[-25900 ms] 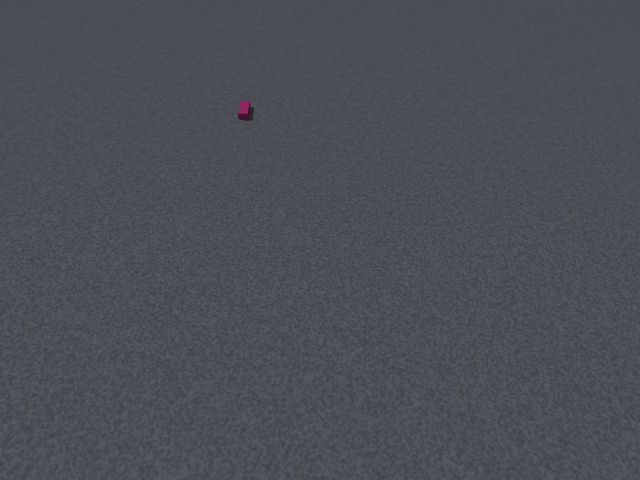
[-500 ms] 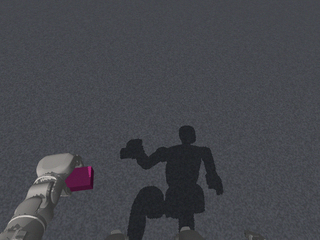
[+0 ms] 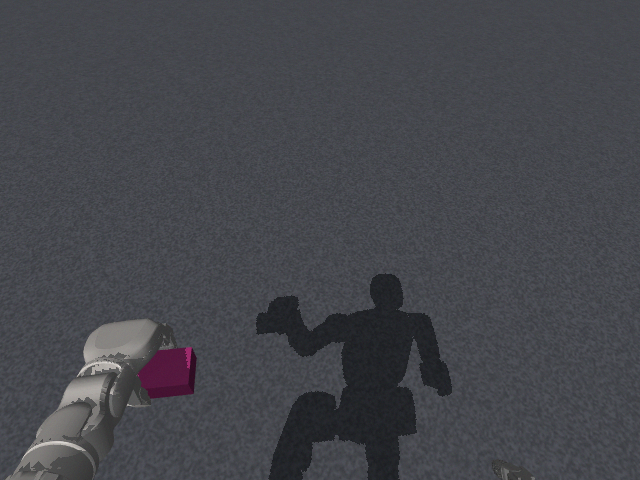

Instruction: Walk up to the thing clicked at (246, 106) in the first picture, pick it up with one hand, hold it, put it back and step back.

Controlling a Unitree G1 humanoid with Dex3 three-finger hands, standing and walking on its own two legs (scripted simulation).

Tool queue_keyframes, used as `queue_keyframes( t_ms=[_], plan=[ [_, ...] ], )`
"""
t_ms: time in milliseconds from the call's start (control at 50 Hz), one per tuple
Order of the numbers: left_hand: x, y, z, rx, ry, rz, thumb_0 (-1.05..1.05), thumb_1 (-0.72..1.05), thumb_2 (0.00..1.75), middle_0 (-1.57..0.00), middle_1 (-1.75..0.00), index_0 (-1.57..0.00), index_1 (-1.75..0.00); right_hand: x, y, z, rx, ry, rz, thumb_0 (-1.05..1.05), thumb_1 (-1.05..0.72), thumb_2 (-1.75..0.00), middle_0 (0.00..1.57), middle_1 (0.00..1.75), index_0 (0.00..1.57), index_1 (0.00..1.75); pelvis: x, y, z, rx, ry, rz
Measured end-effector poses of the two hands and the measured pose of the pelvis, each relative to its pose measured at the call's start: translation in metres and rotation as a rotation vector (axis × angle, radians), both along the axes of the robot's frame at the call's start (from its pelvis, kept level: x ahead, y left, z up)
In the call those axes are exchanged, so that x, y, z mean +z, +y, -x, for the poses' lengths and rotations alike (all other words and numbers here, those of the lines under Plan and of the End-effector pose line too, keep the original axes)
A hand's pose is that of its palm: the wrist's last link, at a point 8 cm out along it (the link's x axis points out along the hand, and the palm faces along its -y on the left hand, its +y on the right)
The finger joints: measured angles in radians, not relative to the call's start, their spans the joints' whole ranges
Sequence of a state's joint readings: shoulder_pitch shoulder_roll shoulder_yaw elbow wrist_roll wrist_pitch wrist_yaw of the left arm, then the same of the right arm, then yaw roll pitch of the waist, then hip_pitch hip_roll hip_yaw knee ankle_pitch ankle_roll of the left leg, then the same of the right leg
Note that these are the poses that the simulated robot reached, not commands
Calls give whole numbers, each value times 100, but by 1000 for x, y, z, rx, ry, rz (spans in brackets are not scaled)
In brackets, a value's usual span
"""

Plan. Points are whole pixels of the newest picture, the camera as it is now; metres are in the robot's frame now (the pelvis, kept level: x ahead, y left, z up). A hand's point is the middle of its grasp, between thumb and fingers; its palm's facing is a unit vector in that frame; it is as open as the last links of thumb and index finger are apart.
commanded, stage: hold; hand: left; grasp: from above
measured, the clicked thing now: (142, 375) +0.32 +0.23 -0.10
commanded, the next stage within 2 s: crouch in 1.64 s
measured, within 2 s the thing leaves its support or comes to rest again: neither
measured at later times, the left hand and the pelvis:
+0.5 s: hand (138, 371) +0.30 +0.22 -0.05, palm faces -0.47 -0.04 -0.88, open 8.3 cm; pelvis +0.00 -0.01 +0.01, yaw +0 degrees
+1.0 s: hand (138, 377) +0.28 +0.21 -0.03, palm faces -0.47 -0.05 -0.88, open 8.3 cm; pelvis +0.00 -0.01 +0.02, yaw +0 degrees
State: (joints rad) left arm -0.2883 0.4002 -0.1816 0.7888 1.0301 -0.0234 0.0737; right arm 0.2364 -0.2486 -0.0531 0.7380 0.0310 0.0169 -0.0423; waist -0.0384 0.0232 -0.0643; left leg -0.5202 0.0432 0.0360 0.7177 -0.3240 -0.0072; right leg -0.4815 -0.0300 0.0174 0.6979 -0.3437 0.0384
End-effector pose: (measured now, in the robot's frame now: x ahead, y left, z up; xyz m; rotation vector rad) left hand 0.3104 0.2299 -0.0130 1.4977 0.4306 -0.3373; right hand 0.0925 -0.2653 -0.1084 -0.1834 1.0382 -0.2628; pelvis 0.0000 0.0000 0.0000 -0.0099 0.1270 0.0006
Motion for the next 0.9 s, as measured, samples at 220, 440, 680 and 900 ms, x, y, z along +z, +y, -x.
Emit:
queue_keyframes(
  t_ms=[220,440,680,900],
  plan=[
    [14,-4,-1,-13,6,2,-1,24,31,-86,-29,-88,-27,7,-2,-13,5,-22,-9,1,-89,-90,20,30,21,30,6,-2,-4,-4,-22,-5],
    [23,-10,3,-20,0,3,-1,24,30,-87,-28,-90,-26,11,-2,-21,10,-36,-23,1,-89,-90,20,30,21,30,10,-6,-5,-7,-43,-9],
    [32,-17,10,-30,1,5,-1,23,30,-87,-28,-90,-26,16,-6,-23,12,-53,-24,1,-90,-90,20,30,21,30,14,-9,-1,-7,-67,-13],
    [40,-19,17,-30,-6,4,-1,24,29,-87,-28,-90,-26,19,-5,-26,19,-77,-33,1,-90,-90,20,30,20,30,17,-11,3,-10,-87,-14]
  ],
)
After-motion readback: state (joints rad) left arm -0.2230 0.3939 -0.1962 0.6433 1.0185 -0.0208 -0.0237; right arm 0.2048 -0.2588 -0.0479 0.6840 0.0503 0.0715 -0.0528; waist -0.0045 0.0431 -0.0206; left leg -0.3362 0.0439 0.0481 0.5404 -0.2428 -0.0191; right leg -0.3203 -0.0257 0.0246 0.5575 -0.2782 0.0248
